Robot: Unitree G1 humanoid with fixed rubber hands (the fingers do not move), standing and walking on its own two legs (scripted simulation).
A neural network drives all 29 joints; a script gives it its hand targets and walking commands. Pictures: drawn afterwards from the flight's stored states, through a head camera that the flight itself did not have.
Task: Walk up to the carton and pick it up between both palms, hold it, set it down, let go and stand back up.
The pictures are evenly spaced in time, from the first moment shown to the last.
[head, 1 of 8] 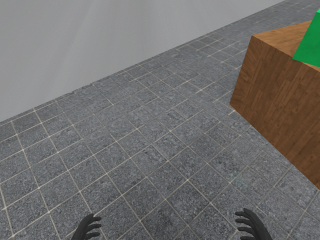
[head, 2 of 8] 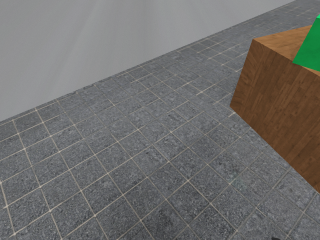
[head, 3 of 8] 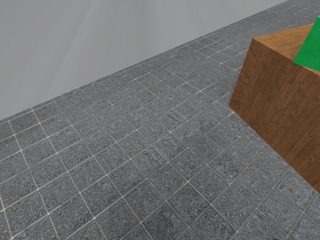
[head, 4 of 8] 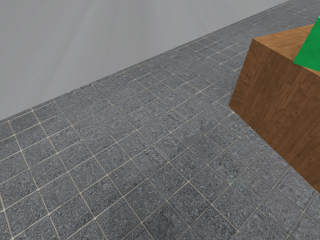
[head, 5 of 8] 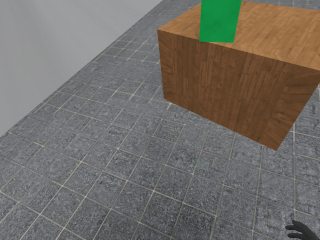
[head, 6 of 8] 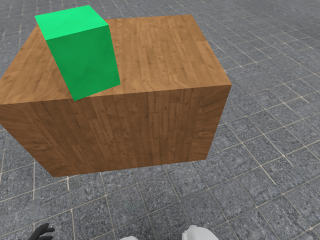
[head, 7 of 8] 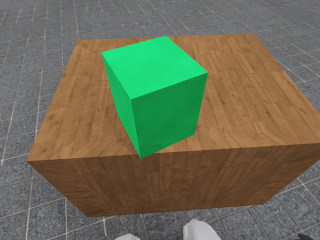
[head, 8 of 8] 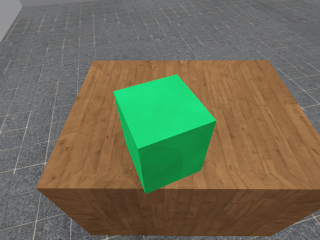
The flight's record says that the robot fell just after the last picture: no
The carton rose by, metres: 0.00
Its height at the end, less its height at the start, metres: +0.00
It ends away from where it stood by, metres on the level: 0.00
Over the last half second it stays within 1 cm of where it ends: yes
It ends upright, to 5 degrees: yes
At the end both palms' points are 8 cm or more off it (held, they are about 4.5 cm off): yes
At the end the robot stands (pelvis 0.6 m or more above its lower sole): yes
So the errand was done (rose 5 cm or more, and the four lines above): no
